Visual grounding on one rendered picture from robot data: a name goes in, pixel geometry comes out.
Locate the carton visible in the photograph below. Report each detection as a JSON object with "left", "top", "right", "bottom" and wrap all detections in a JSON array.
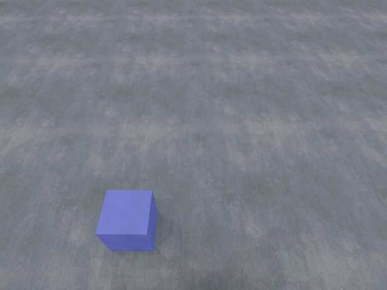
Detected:
[{"left": 96, "top": 190, "right": 158, "bottom": 251}]

